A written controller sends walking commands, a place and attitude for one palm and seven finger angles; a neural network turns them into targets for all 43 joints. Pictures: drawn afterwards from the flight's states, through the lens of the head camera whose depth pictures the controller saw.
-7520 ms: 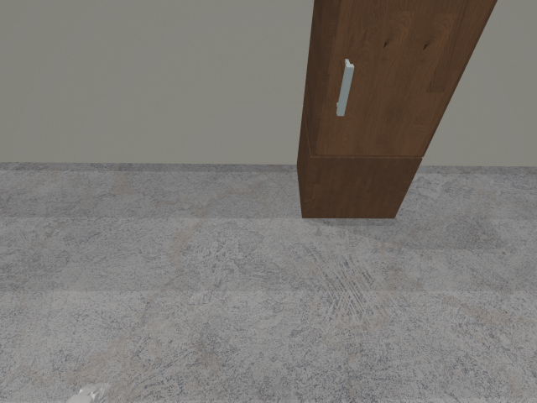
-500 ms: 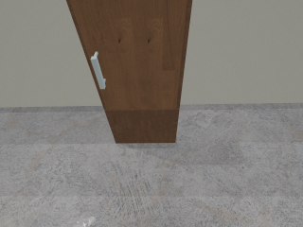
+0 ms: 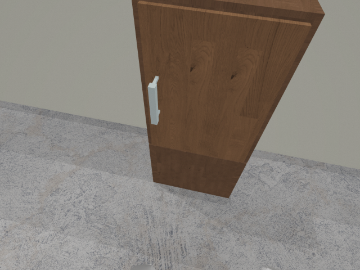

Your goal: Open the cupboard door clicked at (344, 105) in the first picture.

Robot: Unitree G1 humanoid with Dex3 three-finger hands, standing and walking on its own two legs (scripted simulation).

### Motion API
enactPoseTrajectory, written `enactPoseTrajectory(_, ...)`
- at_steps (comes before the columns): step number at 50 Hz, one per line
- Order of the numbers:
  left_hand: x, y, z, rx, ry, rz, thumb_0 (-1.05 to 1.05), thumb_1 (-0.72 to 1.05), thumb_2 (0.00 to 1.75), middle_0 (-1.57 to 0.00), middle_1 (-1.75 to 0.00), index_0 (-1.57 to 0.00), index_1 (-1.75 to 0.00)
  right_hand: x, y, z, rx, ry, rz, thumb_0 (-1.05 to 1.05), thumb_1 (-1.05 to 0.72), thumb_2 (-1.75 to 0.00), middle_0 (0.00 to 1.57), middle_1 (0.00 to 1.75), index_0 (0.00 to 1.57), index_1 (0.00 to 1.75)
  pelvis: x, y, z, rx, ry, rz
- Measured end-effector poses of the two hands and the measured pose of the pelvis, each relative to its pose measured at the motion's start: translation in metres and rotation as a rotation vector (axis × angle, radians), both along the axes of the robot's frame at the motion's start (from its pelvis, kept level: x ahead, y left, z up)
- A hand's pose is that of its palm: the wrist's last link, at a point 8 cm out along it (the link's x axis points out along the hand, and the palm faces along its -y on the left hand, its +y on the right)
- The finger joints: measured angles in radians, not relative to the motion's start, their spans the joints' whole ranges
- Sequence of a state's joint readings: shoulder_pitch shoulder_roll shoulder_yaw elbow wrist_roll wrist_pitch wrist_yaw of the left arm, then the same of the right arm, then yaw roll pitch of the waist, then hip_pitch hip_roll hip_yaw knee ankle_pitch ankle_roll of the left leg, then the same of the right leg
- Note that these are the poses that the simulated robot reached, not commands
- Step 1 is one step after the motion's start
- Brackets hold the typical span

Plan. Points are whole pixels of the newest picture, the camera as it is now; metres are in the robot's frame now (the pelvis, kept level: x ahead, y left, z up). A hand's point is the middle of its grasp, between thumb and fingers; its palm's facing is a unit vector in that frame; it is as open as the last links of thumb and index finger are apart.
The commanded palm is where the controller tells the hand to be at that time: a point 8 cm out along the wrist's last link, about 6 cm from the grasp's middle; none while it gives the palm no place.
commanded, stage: come to a stop and stand still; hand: left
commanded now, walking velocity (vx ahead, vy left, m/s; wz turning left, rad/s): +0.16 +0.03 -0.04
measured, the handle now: (155, 101) +0.62 +0.17 -0.04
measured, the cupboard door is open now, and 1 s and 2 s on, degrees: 0 0 0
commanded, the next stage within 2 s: look again from close up in 1.86 s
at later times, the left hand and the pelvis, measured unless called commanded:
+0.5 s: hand (118, 253) +0.17 +0.18 -0.15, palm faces -0.02 -0.96 -0.27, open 7.4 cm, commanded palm none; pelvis +0.06 -0.02 +0.01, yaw -2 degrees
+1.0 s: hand out of the picture +0.02 +0.17 -0.16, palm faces +0.07 -0.97 -0.24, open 7.4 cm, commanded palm none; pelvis +0.00 -0.02 +0.01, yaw -2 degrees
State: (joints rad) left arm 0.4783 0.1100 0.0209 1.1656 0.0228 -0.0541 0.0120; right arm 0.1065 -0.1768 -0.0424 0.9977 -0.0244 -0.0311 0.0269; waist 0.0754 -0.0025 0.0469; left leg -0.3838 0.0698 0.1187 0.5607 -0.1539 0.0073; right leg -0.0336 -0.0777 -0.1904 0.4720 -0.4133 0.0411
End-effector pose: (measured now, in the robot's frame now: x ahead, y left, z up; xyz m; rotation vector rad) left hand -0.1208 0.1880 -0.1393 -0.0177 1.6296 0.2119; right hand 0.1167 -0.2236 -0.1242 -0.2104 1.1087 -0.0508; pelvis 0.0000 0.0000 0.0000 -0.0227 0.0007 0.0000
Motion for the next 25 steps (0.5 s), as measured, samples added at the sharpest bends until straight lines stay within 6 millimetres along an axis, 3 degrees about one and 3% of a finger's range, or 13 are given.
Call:
enactPoseTrajectory(3, 0.024, 0.016, -0.007, -0.011, 0.023, -0.018, 0.01, 0.91, 0.90, -0.20, -0.30, -0.20, -0.30, 0.019, 0.019, -0.002, -0.002, -0.024, -0.006, 0.01, -0.91, -0.90, 0.19, 0.30, 0.20, 0.30, 0.016, 0.013, -0.003, 0.015, -0.011, -0.012)
enactPoseTrajectory(6, 0.069, 0.035, -0.005, 0.008, -0.031, -0.060, 0.01, 0.91, 0.90, -0.20, -0.30, -0.20, -0.30, 0.015, 0.032, 0.000, 0.009, 0.005, -0.050, 0.01, -0.91, -0.90, 0.19, 0.30, 0.20, 0.30, 0.031, 0.021, 0.003, 0.018, -0.017, -0.024)
enactPoseTrajectory(12, 0.174, 0.060, -0.002, 0.068, -0.217, -0.127, 0.01, 0.91, 0.90, -0.19, -0.30, -0.20, -0.30, 0.010, 0.020, 0.009, -0.044, 0.052, -0.129, -0.03, -0.96, -0.90, 0.20, 0.30, 0.20, 0.30, 0.052, 0.024, 0.012, 0.027, -0.015, -0.019)
enactPoseTrajectory(16, 0.227, 0.064, 0.004, 0.100, -0.315, -0.160, 0.00, 0.91, 0.90, -0.19, -0.30, -0.20, -0.30, -0.003, 0.009, 0.006, -0.054, 0.118, -0.160, -0.02, -0.94, -0.90, 0.20, 0.30, 0.20, 0.30, 0.059, 0.016, 0.013, 0.024, -0.015, -0.021)
enactPoseTrajectory(20, 0.262, 0.058, 0.013, 0.131, -0.374, -0.198, 0.00, 0.91, 0.90, -0.19, -0.30, -0.20, -0.30, -0.020, -0.005, 0.000, -0.043, 0.169, -0.194, 0.00, -0.93, -0.90, 0.20, 0.30, 0.20, 0.30, 0.061, 0.004, 0.012, 0.020, -0.012, -0.029)
enactPoseTrajectory(25, 0.282, 0.037, 0.022, 0.171, -0.416, -0.250, 0.00, 0.91, 0.90, -0.19, -0.30, -0.20, -0.30, -0.041, -0.029, -0.018, 0.000, 0.220, -0.231, 0.00, -0.91, -0.90, 0.20, 0.30, 0.20, 0.30, 0.060, -0.020, 0.006, 0.034, -0.007, -0.043)
